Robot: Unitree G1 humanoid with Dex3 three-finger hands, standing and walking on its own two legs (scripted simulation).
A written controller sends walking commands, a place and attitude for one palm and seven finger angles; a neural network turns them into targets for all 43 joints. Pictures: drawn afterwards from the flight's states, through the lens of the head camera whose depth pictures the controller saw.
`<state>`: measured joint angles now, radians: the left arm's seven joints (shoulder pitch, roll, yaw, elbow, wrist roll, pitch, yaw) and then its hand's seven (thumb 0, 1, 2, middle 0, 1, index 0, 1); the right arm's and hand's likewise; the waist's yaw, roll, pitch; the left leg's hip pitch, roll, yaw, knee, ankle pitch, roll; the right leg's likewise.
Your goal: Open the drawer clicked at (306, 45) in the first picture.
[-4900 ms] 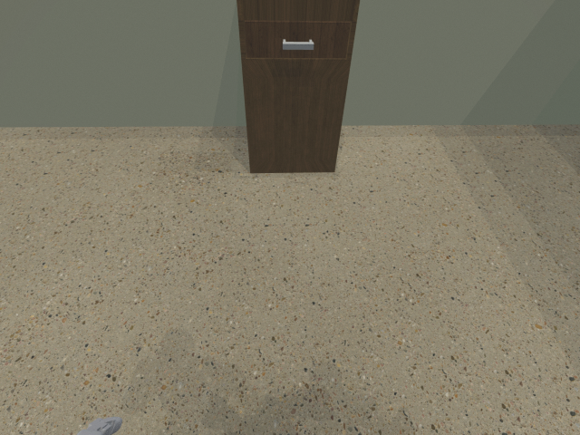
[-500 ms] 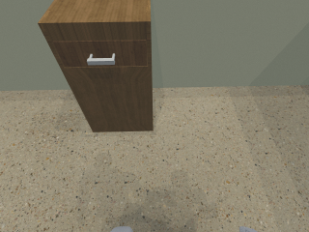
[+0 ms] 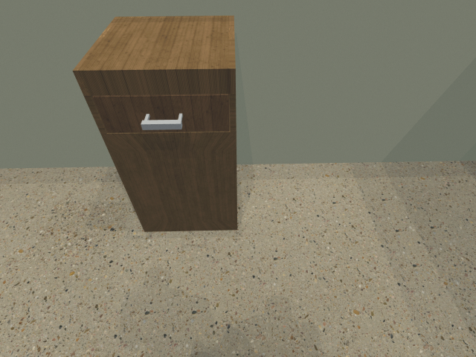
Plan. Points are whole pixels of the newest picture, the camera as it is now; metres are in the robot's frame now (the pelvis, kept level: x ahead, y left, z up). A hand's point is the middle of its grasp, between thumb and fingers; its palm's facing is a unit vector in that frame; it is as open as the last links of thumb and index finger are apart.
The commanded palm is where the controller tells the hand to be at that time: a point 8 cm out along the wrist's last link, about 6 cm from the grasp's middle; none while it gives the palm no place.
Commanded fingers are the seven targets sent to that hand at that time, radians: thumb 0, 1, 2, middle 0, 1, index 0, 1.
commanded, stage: take the last steps up to it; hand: left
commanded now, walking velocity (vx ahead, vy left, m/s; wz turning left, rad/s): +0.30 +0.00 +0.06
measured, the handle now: (163, 120) +0.80 +0.27 -0.07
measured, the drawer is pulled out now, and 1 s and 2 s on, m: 0.00 0.00 0.00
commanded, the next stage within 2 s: come to a stop and stand still in 0.74 s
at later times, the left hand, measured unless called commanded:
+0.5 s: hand out of the picture +0.01 +0.15 -0.17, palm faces +0.18 -0.98 -0.12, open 7.4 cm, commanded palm none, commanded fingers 0.00 0.90 0.90 -0.20 -0.30 -0.20 -0.30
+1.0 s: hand (156, 261) +0.36 +0.21 -0.16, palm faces +0.03 -0.97 -0.23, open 7.4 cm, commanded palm none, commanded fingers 0.00 0.90 0.90 -0.20 -0.30 -0.20 -0.30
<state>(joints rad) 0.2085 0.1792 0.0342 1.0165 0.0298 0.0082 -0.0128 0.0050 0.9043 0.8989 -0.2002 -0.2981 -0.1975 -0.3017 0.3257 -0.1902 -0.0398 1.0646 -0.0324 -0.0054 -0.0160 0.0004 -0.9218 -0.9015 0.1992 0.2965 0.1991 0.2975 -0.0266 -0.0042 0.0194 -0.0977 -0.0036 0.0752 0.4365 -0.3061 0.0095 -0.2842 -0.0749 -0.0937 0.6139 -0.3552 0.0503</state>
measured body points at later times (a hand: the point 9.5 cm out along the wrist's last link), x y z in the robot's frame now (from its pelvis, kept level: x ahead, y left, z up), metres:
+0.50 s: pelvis +0.14 +0.02 +0.00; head +0.15 +0.03 +0.45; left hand +0.01 +0.20 -0.16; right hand +0.23 -0.21 -0.15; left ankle +0.23 +0.14 -0.72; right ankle +0.03 -0.11 -0.74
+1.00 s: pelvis +0.28 +0.03 +0.00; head +0.29 +0.01 +0.44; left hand +0.36 +0.26 -0.14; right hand +0.25 -0.18 -0.17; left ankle +0.23 +0.14 -0.74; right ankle +0.34 -0.08 -0.74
